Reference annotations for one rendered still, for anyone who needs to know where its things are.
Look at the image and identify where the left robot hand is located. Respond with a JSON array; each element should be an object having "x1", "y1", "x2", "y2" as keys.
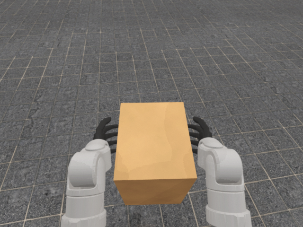
[{"x1": 93, "y1": 117, "x2": 119, "y2": 153}]

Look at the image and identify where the left robot forearm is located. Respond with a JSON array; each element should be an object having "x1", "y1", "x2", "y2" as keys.
[{"x1": 61, "y1": 139, "x2": 112, "y2": 227}]

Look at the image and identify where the right robot forearm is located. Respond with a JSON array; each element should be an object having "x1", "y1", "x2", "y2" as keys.
[{"x1": 197, "y1": 137, "x2": 252, "y2": 227}]

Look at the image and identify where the carton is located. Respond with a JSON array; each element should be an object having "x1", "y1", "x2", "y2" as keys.
[{"x1": 113, "y1": 102, "x2": 197, "y2": 205}]

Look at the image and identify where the right robot hand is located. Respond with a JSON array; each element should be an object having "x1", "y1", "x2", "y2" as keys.
[{"x1": 187, "y1": 116, "x2": 212, "y2": 154}]

